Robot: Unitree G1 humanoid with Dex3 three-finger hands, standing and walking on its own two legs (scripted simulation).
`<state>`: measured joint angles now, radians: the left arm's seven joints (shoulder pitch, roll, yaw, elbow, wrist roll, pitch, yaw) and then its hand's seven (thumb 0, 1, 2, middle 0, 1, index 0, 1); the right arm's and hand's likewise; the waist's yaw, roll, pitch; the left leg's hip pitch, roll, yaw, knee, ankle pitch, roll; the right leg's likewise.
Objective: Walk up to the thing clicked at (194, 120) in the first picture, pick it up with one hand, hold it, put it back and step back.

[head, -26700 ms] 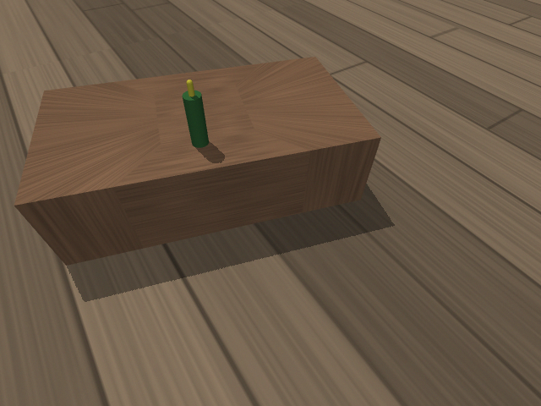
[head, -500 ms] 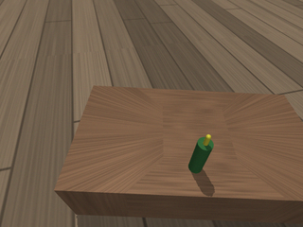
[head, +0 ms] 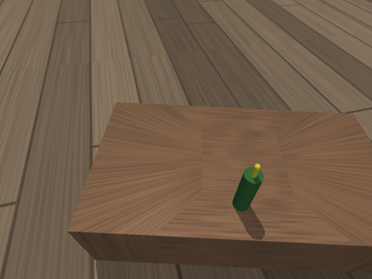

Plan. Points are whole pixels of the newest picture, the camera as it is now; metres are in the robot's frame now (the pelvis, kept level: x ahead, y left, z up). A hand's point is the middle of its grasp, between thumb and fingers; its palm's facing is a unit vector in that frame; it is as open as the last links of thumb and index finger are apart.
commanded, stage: stand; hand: right
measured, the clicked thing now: (248, 186) +0.49 -0.22 -0.26
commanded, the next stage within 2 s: step back in 0.62 s
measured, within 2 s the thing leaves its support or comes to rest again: neither
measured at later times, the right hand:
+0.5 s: hand out of the picture +0.09 -0.25 -0.15, palm faces -0.01 +0.94 -0.35, open 7.4 cm
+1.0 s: hand out of the picture +0.07 -0.31 -0.18, palm faces -0.03 +0.94 -0.35, open 7.4 cm
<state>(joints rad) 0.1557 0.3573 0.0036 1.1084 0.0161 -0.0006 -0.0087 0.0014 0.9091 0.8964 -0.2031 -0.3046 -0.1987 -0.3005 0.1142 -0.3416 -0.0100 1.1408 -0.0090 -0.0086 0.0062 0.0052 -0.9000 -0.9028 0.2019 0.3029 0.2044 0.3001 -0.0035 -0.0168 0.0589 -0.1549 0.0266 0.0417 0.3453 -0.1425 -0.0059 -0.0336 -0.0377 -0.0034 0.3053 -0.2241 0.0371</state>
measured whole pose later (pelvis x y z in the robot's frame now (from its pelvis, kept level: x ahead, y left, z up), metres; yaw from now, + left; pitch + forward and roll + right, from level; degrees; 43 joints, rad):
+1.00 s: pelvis -0.06 -0.04 -0.02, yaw +1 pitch -2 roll +1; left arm 0.15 0.35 0.05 0.95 0.03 0.04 0.00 0.00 0.91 0.90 -0.20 -0.30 -0.20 -0.30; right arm 0.05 -0.42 -0.06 0.94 0.01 0.07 -0.01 0.00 -0.90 -0.90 0.20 0.30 0.20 0.30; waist 0.02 0.05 0.18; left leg -0.49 -0.09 -0.15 1.09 -0.47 0.01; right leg -0.27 0.00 -0.02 0.61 -0.31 -0.04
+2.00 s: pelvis -0.33 -0.02 -0.02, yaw +2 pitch -2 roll +1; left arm 0.15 0.36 0.07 0.79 0.04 0.03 0.02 0.00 0.90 0.90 -0.21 -0.31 -0.20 -0.30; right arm 0.22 -0.42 -0.05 0.90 -0.01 0.07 -0.02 0.01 -0.90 -0.90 0.20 0.30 0.20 0.30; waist 0.00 0.03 0.16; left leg -0.37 -0.07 -0.11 0.99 -0.51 -0.03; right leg -0.33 -0.04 -0.02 0.62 -0.26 -0.01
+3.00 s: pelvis -0.63 -0.01 -0.02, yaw +2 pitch -3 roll -1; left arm 0.20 0.41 0.07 0.92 0.02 0.04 -0.01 0.00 0.91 0.90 -0.20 -0.30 -0.20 -0.30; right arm 0.17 -0.34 -0.03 0.93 -0.05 0.02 0.01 0.01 -0.90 -0.90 0.21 0.30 0.21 0.30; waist 0.02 -0.04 0.10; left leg -0.28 0.01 0.01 0.61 -0.29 0.03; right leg -0.34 0.03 0.08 0.85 -0.50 0.00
